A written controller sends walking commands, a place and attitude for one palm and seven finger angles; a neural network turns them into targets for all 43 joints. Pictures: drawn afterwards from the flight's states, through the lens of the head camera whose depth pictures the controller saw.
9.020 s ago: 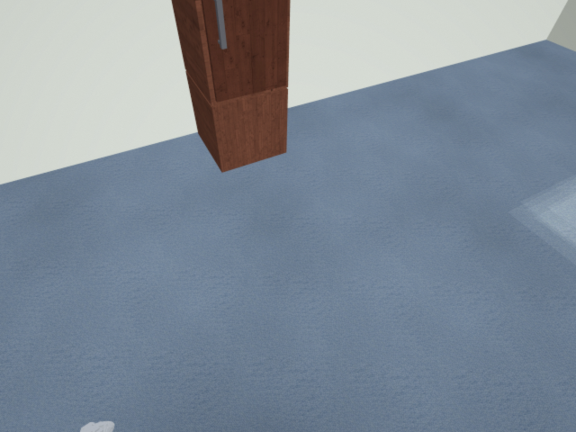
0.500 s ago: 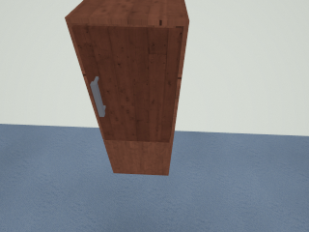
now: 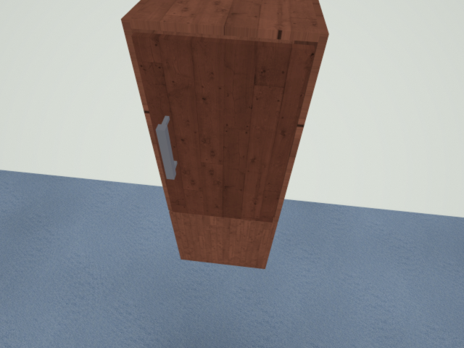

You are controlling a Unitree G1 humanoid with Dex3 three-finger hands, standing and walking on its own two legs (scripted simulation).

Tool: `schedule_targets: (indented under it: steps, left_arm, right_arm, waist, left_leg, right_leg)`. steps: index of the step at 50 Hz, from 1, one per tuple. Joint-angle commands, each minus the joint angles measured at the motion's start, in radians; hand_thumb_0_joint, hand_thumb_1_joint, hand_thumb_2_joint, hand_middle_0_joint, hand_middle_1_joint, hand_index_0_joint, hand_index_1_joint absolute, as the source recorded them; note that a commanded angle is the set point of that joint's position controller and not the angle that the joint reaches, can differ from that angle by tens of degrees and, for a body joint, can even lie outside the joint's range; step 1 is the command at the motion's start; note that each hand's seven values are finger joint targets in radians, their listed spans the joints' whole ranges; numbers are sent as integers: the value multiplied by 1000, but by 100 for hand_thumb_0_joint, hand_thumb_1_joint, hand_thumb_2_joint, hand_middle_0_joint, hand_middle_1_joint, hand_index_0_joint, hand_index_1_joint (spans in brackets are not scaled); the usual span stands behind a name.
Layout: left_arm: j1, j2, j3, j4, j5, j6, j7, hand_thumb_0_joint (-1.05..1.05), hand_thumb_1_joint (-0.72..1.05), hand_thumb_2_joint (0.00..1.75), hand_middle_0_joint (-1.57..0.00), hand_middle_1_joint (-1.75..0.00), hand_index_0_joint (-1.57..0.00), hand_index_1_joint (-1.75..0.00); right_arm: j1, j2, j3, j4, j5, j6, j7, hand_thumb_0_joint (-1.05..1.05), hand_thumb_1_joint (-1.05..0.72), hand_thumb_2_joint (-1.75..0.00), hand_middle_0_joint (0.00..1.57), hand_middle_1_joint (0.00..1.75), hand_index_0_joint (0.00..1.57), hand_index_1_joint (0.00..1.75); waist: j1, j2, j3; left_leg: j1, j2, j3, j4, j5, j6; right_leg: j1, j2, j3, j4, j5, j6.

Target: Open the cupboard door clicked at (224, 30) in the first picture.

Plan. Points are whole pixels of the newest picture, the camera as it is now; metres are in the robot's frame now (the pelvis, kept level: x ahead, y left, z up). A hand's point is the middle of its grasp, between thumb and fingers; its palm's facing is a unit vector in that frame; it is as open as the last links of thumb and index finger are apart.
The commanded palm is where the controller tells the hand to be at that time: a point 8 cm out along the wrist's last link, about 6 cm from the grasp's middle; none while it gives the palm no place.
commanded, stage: come to a stop and stand still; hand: left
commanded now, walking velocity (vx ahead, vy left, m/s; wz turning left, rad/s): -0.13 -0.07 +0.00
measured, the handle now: (168, 148) +0.56 +0.21 -0.01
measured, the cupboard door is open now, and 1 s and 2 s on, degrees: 0 0 0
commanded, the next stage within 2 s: look again from close up in 0.90 s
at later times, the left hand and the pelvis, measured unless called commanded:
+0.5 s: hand out of the picture +0.07 +0.19 -0.17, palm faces -0.01 -0.97 -0.23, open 7.3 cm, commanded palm none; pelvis +0.02 +0.01 +0.00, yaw -3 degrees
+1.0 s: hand out of the picture +0.05 +0.20 -0.17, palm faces -0.01 -0.98 -0.20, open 7.4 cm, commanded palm none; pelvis +0.02 +0.02 +0.00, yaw -1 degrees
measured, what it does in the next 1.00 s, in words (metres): steps on the spot: left foot, then right foot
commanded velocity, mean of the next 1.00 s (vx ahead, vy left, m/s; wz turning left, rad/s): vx -0.05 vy -0.03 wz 0.00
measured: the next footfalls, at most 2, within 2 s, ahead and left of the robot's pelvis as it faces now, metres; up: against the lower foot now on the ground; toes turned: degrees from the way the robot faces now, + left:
left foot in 0.06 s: +0.09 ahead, +0.12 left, +0.00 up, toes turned +3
right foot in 0.26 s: +0.08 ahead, -0.09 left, +0.00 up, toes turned -3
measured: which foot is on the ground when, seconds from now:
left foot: up 0.00-0.04, down 0.06-1.00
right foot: down 0.00-0.06, up 0.08-0.24, down 0.26-1.00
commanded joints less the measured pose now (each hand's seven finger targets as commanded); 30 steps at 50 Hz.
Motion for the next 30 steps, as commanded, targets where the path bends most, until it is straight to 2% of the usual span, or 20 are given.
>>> schedule_targets:
  steps: [1,2,3,4,5,6,8,9,10,11,12,13,15,16,20,23,27,28,29,30]
  left_arm:
    - [-22,127,19,-52,-6,33,6,0,90,90,-20,-30,-20,-30]
    - [-8,70,7,-72,-12,44,3,0,90,90,-20,-30,-20,-30]
    - [-17,53,2,-92,-14,43,3,0,90,90,-20,-30,-20,-30]
    - [-7,46,-2,-87,-11,44,8,0,90,90,-20,-30,-20,-30]
    - [-8,28,-10,-60,-11,43,9,0,90,90,-20,-30,-20,-30]
    - [5,31,-15,-42,-14,41,7,0,90,90,-20,-30,-20,-30]
    - [38,21,-27,-12,-22,43,5,0,90,90,-20,-30,-20,-30]
    - [49,26,-30,-2,-23,41,7,0,90,90,-20,-30,-20,-30]
    - [74,36,-30,8,-23,41,8,0,90,90,-20,-30,-20,-30]
    - [71,61,-29,5,-19,38,10,0,90,90,-20,-30,-20,-30]
    - [39,85,-29,-6,-17,37,10,0,90,90,-20,-30,-20,-30]
    - [13,107,-28,-22,-18,40,10,0,90,90,-20,-30,-20,-30]
    - [-15,113,-26,-35,-15,43,12,0,90,90,-20,-30,-20,-30]
    - [-21,110,-23,-42,-16,46,14,0,90,90,-20,-30,-20,-30]
    - [-36,122,-21,-67,-18,52,16,0,90,90,-20,-30,-20,-30]
    - [-53,125,-25,-68,-17,52,14,0,90,90,-20,-30,-20,-30]
    - [-67,126,-32,-61,-19,46,12,0,90,90,-20,-30,-20,-30]
    - [23,181,-29,-42,-13,50,46,0,90,90,-20,-30,-20,-30]
    - [-33,213,-34,-66,-14,33,43,0,90,90,-20,-30,-20,-30]
    - [-83,204,-35,-97,-19,20,42,0,90,90,-20,-30,-20,-30]
  right_arm:
    - [151,-68,-15,-23,-6,-30,0,0,-90,-90,20,30,20,30]
    - [189,-153,-31,-27,-19,-32,-11,0,-90,-90,20,30,20,30]
    - [196,-192,-36,-36,-22,-24,-23,0,-90,-90,20,30,20,30]
    - [135,-173,-34,-53,-24,-25,-24,0,-90,-90,20,30,20,30]
    - [54,-148,-22,-62,-23,-32,-29,0,-90,-90,20,30,20,30]
    - [-14,-118,-13,-69,-19,-37,-33,0,-90,-90,20,30,20,30]
    - [-68,-118,-7,-72,-14,-40,-38,0,-90,-90,20,30,20,30]
    - [-75,-118,-8,-65,-11,-38,-42,0,-90,-90,20,30,20,30]
    - [-79,-125,-13,-62,-5,-33,-44,0,-90,-90,20,30,20,30]
    - [-86,-119,-16,-61,2,-28,-45,0,-90,-90,20,30,20,30]
    - [-81,-106,-19,-63,5,-23,-43,0,-90,-90,20,30,20,30]
    - [-76,-99,-18,-61,6,-20,-39,0,-90,-90,20,30,20,30]
    - [-82,-105,-26,-52,3,-9,-40,0,-90,-90,20,30,20,30]
    - [-78,-108,-27,-51,2,-6,-41,0,-90,-90,20,30,20,30]
    - [-98,-111,-24,-54,0,-6,-37,0,-90,-90,20,30,20,30]
    - [-105,-103,-20,-53,-1,-2,-31,0,-90,-90,20,30,20,30]
    - [-93,-94,-10,-34,-3,-2,-25,0,-90,-90,20,30,20,30]
    - [-172,-191,-35,-97,12,5,-19,0,-90,-90,20,30,20,30]
    - [-158,-151,-19,-126,5,10,-12,0,-90,-90,20,30,20,30]
    - [-68,-101,-14,-109,-5,6,-9,0,-90,-90,20,30,20,30]
  waist:
    - [-93,15,71]
    - [-96,266,69]
    - [-96,267,70]
    - [-68,162,84]
    - [-45,182,73]
    - [-25,169,70]
    - [-6,128,18]
    - [-2,98,2]
    - [4,68,-31]
    - [-1,26,-34]
    - [-24,8,-14]
    - [-34,45,-11]
    - [-37,-44,-2]
    - [-41,-51,-15]
    - [-31,24,-45]
    - [-33,-8,-26]
    - [-36,-13,0]
    - [4,-36,5]
    - [-46,-42,-12]
    - [-83,-39,-84]
  left_leg:
    - [276,35,-13,-294,193,-26]
    - [253,241,-293,-439,171,40]
    - [172,356,-450,-539,175,137]
    - [92,375,-458,-543,156,175]
    - [73,347,-411,-531,256,172]
    - [52,322,-329,-507,388,163]
    - [80,280,-199,-446,623,145]
    - [103,263,-162,-401,707,131]
    - [116,243,-135,-363,682,107]
    - [118,203,-118,-334,602,69]
    - [110,162,-96,-335,512,34]
    - [104,143,-91,-356,436,20]
    - [128,141,-81,-329,458,12]
    - [140,141,-75,-325,463,10]
    - [139,151,-80,-347,435,13]
    - [110,134,-81,-365,277,4]
    - [110,118,-81,-395,205,-5]
    - [95,135,-24,-207,160,-41]
    - [99,88,-23,-190,120,-54]
    - [131,71,-42,-226,135,-37]
  right_leg:
    - [-291,-56,49,-10,-70,-94]
    - [-366,52,-35,184,-197,-38]
    - [-344,75,0,334,-284,-42]
    - [-308,49,45,396,-265,-62]
    - [-290,24,74,410,-211,-54]
    - [-237,8,84,368,-171,-46]
    - [-116,20,60,191,-105,-27]
    - [-66,31,49,80,-38,-21]
    - [-12,38,49,-27,67,-18]
    - [4,28,94,-99,183,-25]
    - [-15,0,138,-105,291,-43]
    - [-25,-20,146,-90,327,-54]
    - [-47,-12,143,-68,389,-57]
    - [-51,-13,146,-65,393,-60]
    - [-34,-1,142,-67,319,-58]
    - [-45,-8,162,-118,217,-63]
    - [-62,-13,173,-179,104,-67]
    - [-57,-50,184,-197,177,-45]
    - [-79,-128,258,-234,185,-86]
    - [-49,-118,240,-192,150,-115]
